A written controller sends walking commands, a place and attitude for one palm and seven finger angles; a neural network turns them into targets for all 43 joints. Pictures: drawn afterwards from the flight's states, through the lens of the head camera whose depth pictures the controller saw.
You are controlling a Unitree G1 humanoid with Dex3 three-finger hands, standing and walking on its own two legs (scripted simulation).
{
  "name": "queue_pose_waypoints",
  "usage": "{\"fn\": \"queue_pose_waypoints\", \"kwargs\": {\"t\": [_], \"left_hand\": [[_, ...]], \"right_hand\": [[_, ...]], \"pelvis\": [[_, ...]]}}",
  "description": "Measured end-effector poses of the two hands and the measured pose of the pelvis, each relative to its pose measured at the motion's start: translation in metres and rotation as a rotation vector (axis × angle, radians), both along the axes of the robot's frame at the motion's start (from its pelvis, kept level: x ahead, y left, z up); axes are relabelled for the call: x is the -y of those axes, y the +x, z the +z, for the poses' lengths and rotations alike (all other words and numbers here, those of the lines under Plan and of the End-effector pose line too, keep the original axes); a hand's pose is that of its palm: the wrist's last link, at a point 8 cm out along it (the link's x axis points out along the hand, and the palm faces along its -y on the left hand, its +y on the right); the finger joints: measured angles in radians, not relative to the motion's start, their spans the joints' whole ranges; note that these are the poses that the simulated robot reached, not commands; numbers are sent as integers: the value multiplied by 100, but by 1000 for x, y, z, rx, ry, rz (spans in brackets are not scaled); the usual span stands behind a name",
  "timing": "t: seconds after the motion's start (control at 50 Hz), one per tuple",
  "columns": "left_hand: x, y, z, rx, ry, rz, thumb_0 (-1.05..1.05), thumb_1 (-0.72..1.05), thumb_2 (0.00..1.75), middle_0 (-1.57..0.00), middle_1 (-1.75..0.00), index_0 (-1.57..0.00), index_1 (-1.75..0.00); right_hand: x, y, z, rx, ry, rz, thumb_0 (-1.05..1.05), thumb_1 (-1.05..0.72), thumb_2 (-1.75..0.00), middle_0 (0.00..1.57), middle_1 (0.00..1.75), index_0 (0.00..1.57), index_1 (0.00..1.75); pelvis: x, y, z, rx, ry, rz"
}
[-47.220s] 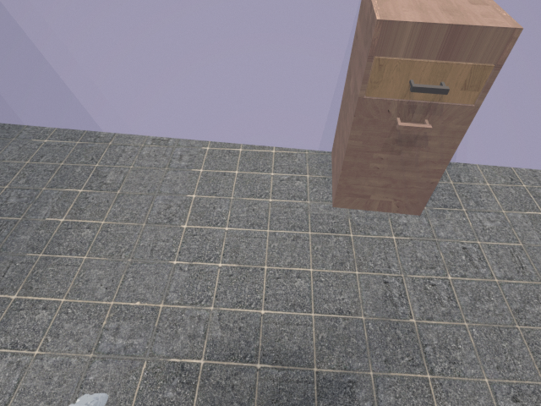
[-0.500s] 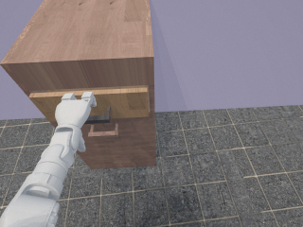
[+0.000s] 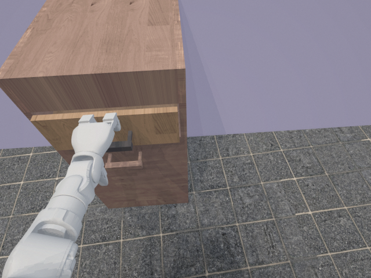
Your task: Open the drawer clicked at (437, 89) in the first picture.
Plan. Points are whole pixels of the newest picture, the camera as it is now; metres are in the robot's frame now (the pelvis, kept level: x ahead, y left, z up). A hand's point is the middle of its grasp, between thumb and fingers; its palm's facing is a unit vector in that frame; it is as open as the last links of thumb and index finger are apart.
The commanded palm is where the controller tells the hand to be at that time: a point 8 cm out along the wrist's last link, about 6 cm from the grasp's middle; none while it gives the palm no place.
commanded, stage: move the hooked fingers above the handle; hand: left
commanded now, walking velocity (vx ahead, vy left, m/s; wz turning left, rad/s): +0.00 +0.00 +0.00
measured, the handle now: (110, 141) +0.48 +0.22 -0.05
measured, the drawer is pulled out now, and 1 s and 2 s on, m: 0.03 0.03 0.03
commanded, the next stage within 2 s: lower the fingers behind the handle in 0.32 s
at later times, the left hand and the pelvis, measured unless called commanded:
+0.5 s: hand (103, 146) +0.42 +0.21 +0.01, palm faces -0.02 -0.03 -1.00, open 13.8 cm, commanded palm +0.39 +0.21 +0.06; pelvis +0.00 +0.00 +0.00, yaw +0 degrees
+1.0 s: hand (105, 156) +0.42 +0.22 -0.03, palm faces -0.06 -0.02 -1.00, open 13.8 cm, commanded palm +0.40 +0.21 +0.02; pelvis +0.00 +0.00 -0.02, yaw +1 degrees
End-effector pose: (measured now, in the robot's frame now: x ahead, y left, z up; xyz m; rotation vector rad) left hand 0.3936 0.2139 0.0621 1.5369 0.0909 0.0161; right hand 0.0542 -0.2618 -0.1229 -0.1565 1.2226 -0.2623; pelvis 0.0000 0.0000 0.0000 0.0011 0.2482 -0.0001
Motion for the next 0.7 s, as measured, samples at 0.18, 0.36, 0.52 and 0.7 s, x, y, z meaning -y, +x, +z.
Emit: {"fn": "queue_pose_waypoints", "kwargs": {"t": [0.18, 0.36, 0.52, 0.7], "left_hand": [[-8, -1, 2, 32, 18, 9, 0, -48, 31, -32, -120, -32, -120], [0, 3, 0, 4, 4, -8, 0, -48, 31, -32, -120, -32, -120], [0, 9, -1, 26, 11, 1, 0, -48, 31, -32, -120, -32, -120], [-3, 1, -20, -29, 4, -2, 0, -48, 31, -32, -120, -32, -120]], "right_hand": [[2, 19, 2, 40, -11, 34, 1, -91, -89, 20, 30, 21, 30], [4, 23, 2, 38, -17, 43, 1, -91, -89, 20, 30, 21, 30], [4, 16, -1, 17, -8, 22, 1, -91, -89, 20, 30, 21, 30], [6, 7, -5, -20, -13, 18, 1, -91, -89, 20, 30, 21, 30]], "pelvis": [[2, -2, -1, -2, -1, 11], [2, 1, -2, -5, -3, 17], [3, 4, -3, -19, 0, 6], [4, 5, -5, -32, -2, 10]]}}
